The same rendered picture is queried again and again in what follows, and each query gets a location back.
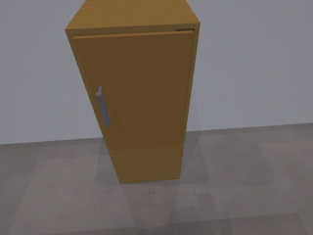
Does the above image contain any cupboard door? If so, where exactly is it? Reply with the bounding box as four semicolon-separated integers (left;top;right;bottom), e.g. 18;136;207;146
72;30;194;151

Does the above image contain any handle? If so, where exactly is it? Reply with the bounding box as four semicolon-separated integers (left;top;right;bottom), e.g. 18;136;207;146
95;86;111;127

